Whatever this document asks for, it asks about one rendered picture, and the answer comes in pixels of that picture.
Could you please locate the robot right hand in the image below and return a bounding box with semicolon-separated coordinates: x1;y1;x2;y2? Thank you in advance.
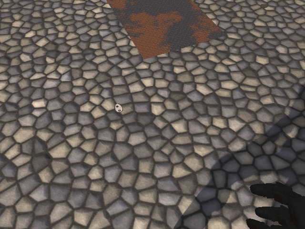
246;181;305;229

